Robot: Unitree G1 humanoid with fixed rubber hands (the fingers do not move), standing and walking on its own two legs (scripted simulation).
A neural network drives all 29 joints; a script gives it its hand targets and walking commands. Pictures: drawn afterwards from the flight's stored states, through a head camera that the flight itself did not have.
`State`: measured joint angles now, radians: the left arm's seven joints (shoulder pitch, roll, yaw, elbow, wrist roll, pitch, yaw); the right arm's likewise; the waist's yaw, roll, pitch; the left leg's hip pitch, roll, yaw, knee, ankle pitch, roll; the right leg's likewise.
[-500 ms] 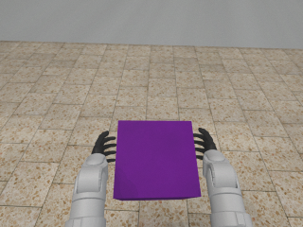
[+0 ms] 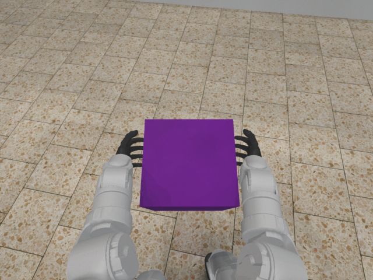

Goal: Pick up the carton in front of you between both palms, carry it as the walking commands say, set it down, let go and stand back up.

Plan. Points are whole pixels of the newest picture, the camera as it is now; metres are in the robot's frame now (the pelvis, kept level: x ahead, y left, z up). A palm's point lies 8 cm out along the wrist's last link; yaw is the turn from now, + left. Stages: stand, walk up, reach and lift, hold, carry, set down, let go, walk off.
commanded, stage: set down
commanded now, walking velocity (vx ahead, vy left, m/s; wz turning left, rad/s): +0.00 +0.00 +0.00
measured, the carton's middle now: (188, 171) +0.38 -0.03 -0.11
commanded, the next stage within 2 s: none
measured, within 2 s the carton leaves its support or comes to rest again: neither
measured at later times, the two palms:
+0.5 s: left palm (147, 169) +0.44 +0.10 -0.20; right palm (238, 181) +0.36 -0.19 -0.20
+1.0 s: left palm (157, 181) +0.47 +0.08 -0.38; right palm (232, 189) +0.39 -0.20 -0.35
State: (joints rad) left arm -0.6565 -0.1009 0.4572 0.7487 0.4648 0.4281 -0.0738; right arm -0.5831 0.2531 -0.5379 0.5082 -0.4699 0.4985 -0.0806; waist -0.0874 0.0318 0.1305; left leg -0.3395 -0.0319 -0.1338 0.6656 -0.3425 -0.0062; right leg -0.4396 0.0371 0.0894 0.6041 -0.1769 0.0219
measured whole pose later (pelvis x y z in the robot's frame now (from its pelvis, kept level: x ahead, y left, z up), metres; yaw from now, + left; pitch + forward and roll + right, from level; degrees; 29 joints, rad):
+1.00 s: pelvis -0.04 +0.03 -0.24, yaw +2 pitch +49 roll -1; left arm -1.15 0.10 0.23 0.92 0.18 0.26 0.14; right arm -0.95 0.12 -0.61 0.54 -0.23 0.26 -0.09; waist -0.19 0.07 -0.10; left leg -1.97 -0.20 -0.12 1.72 -0.60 -0.05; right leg -2.06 0.06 0.13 1.60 -0.41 0.12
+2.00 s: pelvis -0.06 +0.03 -0.35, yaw +2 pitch +47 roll -4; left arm -1.63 0.24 0.05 1.23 0.11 0.21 0.09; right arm -1.29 -0.06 -0.74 0.78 -0.22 0.22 -0.01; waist -0.23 0.07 0.20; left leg -2.27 -0.20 -0.07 2.08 -0.63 -0.03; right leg -2.32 0.01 0.08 1.94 -0.44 0.12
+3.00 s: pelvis -0.07 +0.01 -0.37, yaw +1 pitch +42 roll -5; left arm -1.56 0.47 -0.20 1.05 -0.12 0.16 0.06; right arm -1.26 -0.25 -0.49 1.00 0.16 0.02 -0.07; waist -0.24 -0.02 0.34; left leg -2.26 -0.10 -0.09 2.18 -0.65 -0.04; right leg -2.32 -0.04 -0.02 2.02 -0.43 0.03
